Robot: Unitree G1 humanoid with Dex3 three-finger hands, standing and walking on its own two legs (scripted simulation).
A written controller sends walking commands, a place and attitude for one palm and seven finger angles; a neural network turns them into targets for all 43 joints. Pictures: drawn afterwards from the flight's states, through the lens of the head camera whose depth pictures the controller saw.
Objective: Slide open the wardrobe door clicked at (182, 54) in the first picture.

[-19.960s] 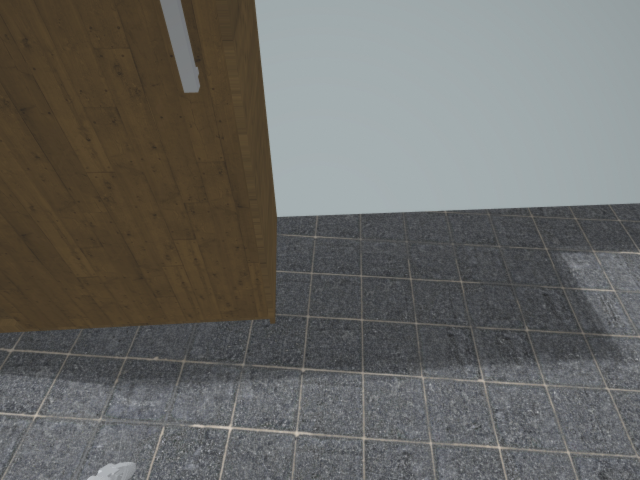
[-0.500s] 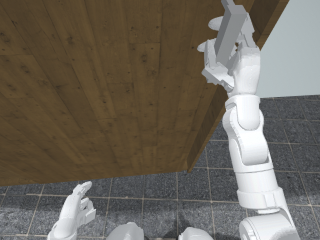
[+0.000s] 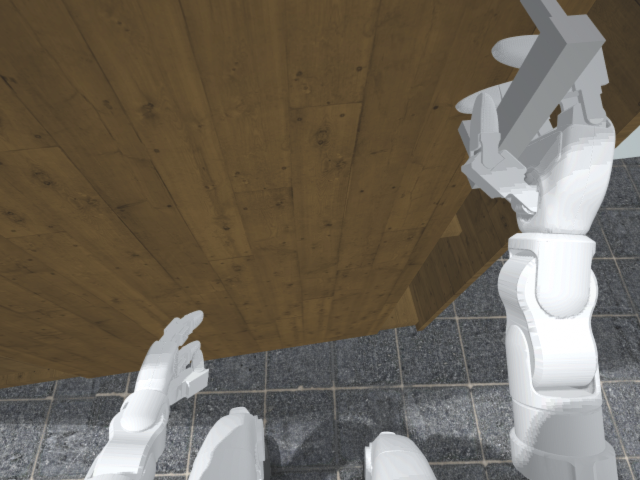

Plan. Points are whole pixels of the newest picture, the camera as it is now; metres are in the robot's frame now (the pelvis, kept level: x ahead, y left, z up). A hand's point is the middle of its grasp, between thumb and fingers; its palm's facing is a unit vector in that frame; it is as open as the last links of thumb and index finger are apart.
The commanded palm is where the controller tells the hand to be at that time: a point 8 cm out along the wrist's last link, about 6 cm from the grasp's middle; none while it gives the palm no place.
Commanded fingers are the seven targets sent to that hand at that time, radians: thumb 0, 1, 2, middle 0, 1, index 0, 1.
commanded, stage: step sideways, sliding the door along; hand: right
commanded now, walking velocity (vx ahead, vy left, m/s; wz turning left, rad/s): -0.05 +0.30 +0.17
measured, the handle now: (506, 98) +0.39 -0.16 +0.23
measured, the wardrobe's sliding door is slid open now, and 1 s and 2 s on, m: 0.13 0.50 0.66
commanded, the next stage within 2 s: stop walking and hold the door there in 1.98 s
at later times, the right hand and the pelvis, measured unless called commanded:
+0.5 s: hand (251, 189) +0.32 +0.04 +0.21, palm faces -0.06 +1.00 -0.03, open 6.9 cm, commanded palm +0.31 +0.04 +0.21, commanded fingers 0.00 -0.90 -0.90 0.45 1.40 0.45 1.40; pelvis +0.00 +0.11 +0.01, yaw +2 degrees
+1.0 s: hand out of the picture +0.30 +0.23 +0.22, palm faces -0.16 +0.99 -0.04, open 7.0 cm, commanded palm +0.29 +0.20 +0.21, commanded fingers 0.00 -0.90 -0.90 0.45 1.40 0.45 1.40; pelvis -0.06 +0.26 +0.01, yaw +7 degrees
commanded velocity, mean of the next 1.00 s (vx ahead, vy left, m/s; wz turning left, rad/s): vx -0.02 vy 0.29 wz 0.11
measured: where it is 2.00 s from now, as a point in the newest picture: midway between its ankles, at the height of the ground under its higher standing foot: outside the picture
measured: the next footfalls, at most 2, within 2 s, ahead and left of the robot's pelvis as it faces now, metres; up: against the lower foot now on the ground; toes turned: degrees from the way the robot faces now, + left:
left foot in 0.20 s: +0.10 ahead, +0.19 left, +0.00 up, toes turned +4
right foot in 0.40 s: +0.04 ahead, -0.03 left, +0.00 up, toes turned -8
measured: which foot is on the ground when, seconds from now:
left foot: up 0.00-0.18, down 0.20-0.40, up 0.42-0.72, down 0.74-0.92, up 0.94-1.00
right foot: down 0.00-0.22, up 0.24-0.38, down 0.40-0.74, up 0.76-0.90, down 0.92-1.00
